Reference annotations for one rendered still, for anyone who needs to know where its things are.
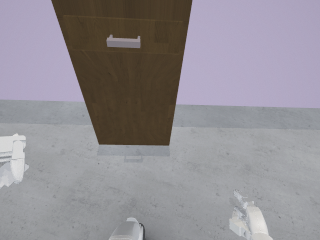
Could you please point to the left robot thigh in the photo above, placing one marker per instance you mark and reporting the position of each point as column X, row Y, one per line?
column 128, row 230

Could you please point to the drawer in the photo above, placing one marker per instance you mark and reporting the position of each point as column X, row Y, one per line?
column 91, row 33

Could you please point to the handle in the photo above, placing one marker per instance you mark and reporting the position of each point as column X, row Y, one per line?
column 123, row 42

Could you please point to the left robot shin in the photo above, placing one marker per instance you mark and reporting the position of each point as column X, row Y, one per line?
column 132, row 219

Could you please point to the cabinet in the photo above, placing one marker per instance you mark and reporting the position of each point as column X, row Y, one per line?
column 130, row 96

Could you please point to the left robot hand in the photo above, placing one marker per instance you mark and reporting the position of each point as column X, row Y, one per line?
column 13, row 155

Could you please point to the right robot hand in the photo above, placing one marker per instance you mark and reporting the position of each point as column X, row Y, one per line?
column 248, row 222

